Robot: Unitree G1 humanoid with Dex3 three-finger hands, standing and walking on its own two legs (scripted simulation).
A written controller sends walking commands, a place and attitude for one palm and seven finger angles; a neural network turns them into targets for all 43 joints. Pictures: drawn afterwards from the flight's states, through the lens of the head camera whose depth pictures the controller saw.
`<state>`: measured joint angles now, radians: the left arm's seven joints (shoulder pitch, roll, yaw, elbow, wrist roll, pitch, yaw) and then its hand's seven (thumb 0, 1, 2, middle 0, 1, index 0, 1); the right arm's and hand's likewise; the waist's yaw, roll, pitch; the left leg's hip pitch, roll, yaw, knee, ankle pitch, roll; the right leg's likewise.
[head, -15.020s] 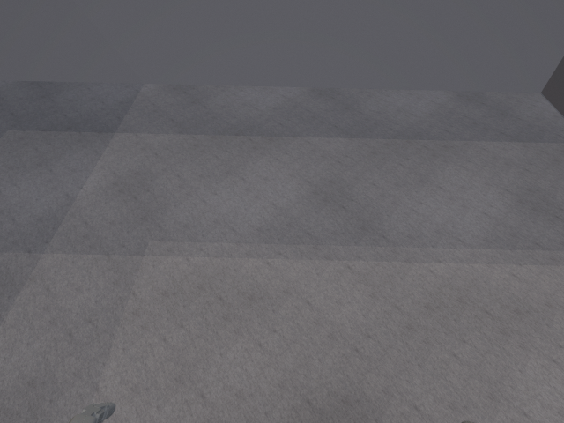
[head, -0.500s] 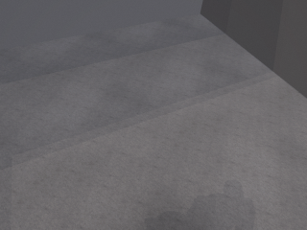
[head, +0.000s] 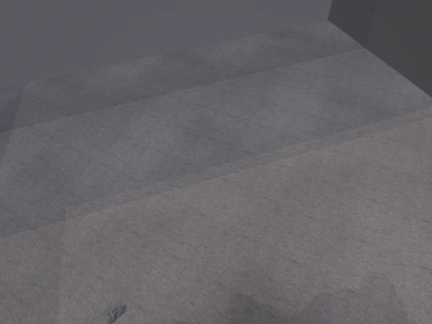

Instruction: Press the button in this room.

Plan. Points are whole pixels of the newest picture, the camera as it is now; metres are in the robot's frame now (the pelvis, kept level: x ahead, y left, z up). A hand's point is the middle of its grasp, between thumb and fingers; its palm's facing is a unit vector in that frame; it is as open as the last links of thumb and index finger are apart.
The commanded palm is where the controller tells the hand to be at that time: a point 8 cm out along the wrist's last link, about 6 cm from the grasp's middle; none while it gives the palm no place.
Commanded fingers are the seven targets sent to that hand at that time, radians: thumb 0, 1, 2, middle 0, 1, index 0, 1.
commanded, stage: turn or walk to find it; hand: left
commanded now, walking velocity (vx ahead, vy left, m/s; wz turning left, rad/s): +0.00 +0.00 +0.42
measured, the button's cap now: out of the picture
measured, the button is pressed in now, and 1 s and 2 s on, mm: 0 0 0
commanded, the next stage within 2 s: stand and wait in 1.08 s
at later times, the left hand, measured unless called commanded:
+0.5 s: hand out of the picture -0.05 +0.25 -0.18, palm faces +0.27 -0.93 -0.25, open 7.3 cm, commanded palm none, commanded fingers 0.00 0.90 0.90 -0.20 -0.30 -0.20 -0.30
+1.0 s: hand out of the picture -0.03 +0.20 -0.14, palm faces +0.41 -0.87 -0.28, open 7.3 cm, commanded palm none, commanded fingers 0.00 0.90 0.90 -0.20 -0.30 -0.20 -0.30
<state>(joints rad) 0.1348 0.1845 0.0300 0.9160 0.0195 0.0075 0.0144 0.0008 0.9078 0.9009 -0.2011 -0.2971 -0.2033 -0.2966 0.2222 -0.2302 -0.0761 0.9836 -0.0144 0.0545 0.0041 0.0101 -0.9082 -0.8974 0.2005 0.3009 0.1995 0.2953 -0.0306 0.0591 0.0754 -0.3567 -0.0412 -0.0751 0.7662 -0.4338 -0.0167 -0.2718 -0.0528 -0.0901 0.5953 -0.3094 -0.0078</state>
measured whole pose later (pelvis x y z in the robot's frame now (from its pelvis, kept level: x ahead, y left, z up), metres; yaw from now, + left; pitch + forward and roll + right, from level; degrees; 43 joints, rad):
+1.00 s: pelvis -0.03 -0.01 +0.01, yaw +25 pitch -1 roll +2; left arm 0.18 0.16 0.03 0.92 0.02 0.02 0.02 0.00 0.91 0.90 -0.20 -0.30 -0.21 -0.30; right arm 0.22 -0.25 -0.09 0.99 -0.02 0.08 0.02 0.01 -0.91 -0.90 0.20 0.30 0.20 0.29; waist -0.03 0.06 0.08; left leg -0.49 -0.03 -0.03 1.10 -0.41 -0.03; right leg -0.23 -0.08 -0.13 0.54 -0.29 -0.02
